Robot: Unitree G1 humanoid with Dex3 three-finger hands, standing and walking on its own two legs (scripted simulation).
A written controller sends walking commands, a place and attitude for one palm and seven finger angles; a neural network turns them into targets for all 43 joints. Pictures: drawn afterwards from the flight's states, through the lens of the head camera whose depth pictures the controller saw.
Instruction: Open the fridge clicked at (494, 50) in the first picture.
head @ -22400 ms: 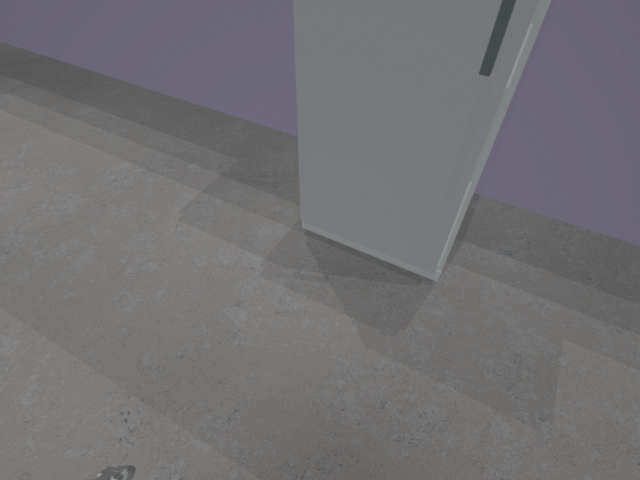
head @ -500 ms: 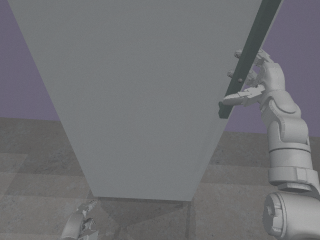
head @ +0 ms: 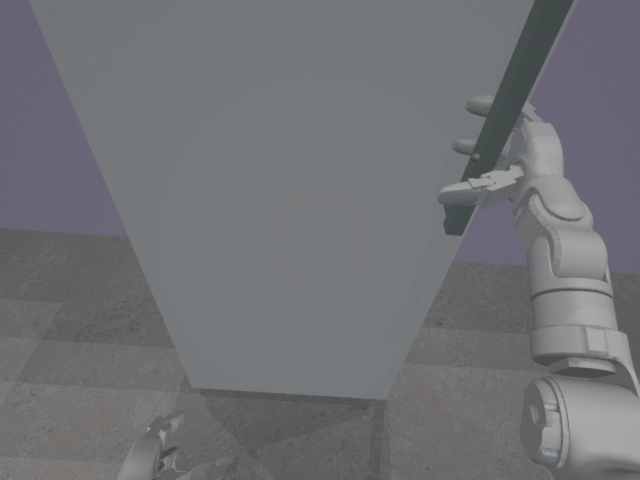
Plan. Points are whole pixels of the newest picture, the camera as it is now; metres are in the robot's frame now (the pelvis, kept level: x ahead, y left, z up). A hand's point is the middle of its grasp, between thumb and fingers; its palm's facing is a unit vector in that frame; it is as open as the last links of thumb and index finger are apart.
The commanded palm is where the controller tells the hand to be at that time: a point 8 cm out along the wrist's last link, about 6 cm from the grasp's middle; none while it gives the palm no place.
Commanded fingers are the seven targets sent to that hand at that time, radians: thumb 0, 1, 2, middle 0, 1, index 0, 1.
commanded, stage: slide the fingers in behind the handle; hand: right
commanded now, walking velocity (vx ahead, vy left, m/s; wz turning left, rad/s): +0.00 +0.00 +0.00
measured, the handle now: (489, 127) +0.47 -0.16 +0.24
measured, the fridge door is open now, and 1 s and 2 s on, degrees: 0 0 4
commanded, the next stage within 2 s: grip the handle and tug to test in 0.22 s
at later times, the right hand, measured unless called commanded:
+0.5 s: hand (475, 157) +0.42 -0.14 +0.23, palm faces +0.01 +1.00 -0.04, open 13.4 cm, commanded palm +0.39 -0.19 +0.23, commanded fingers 0.00 0.03 -0.50 0.35 1.27 0.35 1.27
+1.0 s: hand (480, 159) +0.42 -0.15 +0.23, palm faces +0.01 +1.00 -0.03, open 5.9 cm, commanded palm +0.39 -0.19 +0.23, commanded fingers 0.00 -0.90 -0.90 0.45 1.40 0.45 1.40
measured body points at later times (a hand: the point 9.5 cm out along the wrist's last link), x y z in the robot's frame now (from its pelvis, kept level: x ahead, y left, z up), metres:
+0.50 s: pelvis +0.00 +0.00 +0.00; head +0.00 +0.02 +0.45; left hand +0.16 +0.23 -0.10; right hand +0.42 -0.19 +0.24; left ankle +0.07 +0.12 -0.74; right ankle -0.08 -0.10 -0.74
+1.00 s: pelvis +0.00 +0.00 +0.00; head +0.00 +0.02 +0.45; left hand +0.17 +0.23 -0.10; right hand +0.41 -0.20 +0.24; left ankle +0.07 +0.12 -0.74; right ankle -0.08 -0.10 -0.74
